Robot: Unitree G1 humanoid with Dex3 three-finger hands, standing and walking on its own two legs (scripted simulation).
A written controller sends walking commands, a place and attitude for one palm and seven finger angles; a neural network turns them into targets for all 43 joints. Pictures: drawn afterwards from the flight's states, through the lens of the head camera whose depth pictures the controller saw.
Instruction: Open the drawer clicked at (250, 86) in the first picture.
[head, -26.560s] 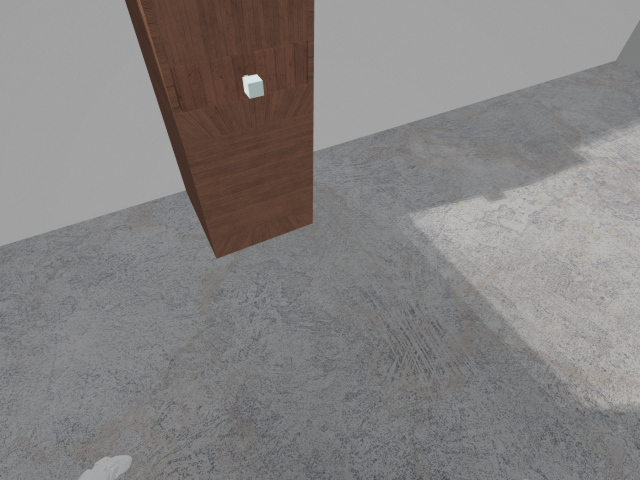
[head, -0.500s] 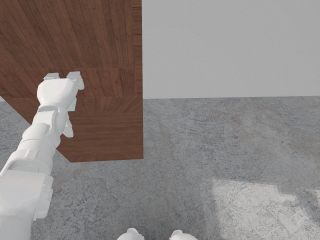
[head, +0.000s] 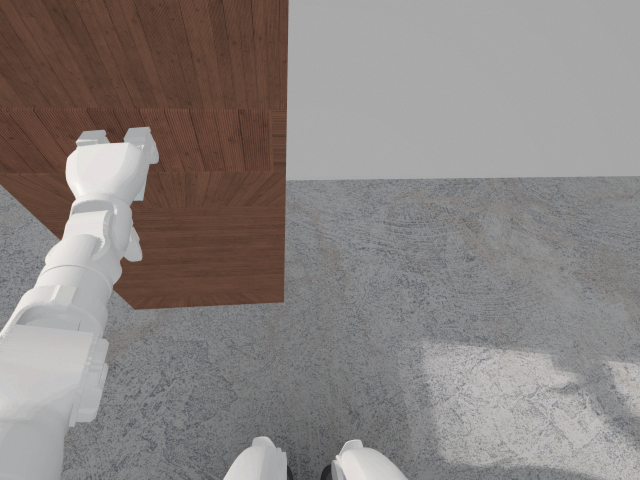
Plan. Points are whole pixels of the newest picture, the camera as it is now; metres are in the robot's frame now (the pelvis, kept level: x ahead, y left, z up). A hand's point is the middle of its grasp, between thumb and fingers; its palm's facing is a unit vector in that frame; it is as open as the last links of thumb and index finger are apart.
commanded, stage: lower the fingers behind the handle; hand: left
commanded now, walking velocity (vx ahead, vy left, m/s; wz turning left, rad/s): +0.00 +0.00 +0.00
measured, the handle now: (125, 166) +0.52 +0.25 +0.01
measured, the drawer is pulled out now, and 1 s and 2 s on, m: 0.00 0.00 0.02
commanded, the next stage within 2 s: close the thumb around the handle in 0.30 s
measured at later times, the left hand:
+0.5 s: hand (128, 196) +0.48 +0.24 -0.01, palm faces -0.08 -0.05 -1.00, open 13.6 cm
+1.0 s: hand (127, 196) +0.48 +0.24 -0.01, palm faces -0.09 -0.03 -1.00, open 8.0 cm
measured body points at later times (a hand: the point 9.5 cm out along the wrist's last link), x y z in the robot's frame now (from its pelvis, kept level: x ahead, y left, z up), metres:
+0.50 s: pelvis +0.00 +0.00 +0.00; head +0.12 +0.03 +0.43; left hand +0.48 +0.24 +0.05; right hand +0.00 -0.27 -0.12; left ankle +0.00 +0.04 -0.67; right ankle -0.01 -0.10 -0.67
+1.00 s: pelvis +0.00 +0.00 +0.00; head +0.13 +0.02 +0.43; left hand +0.48 +0.24 +0.05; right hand +0.01 -0.27 -0.12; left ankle +0.00 +0.04 -0.67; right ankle -0.01 -0.10 -0.67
